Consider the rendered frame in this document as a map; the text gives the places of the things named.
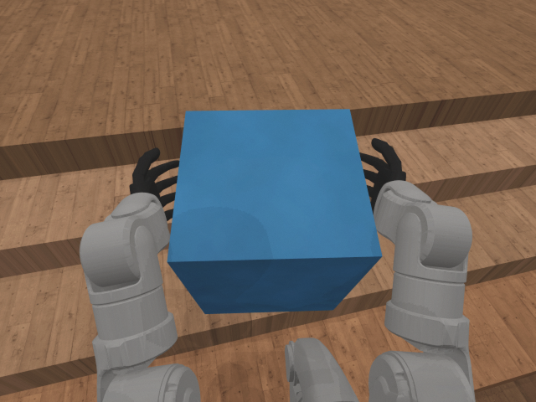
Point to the right robot hand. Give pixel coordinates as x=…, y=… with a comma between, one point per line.
x=387, y=172

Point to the robot right forearm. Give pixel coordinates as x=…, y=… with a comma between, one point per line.
x=432, y=243

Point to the right robot thigh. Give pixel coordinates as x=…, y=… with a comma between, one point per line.
x=310, y=364

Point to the left robot hand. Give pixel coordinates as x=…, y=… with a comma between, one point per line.
x=144, y=179

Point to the left robot upper arm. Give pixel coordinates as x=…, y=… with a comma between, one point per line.
x=165, y=383

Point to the carton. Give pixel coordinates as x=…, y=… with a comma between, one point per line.
x=271, y=211

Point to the robot left forearm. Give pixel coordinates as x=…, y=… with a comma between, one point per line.
x=124, y=282

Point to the right robot upper arm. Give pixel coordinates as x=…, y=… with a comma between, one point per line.
x=397, y=376

